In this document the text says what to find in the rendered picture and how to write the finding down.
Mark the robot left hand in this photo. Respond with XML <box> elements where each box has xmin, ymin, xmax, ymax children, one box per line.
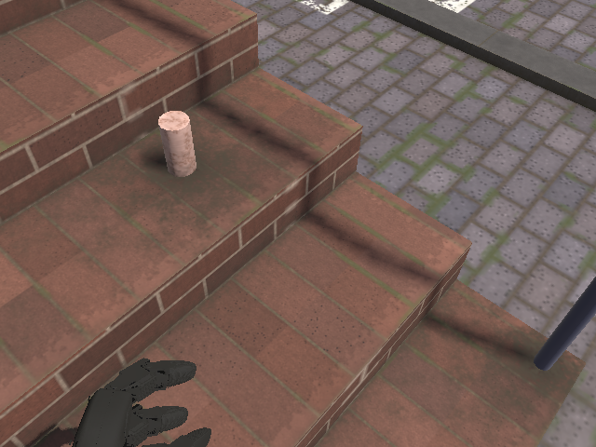
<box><xmin>69</xmin><ymin>358</ymin><xmax>211</xmax><ymax>447</ymax></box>

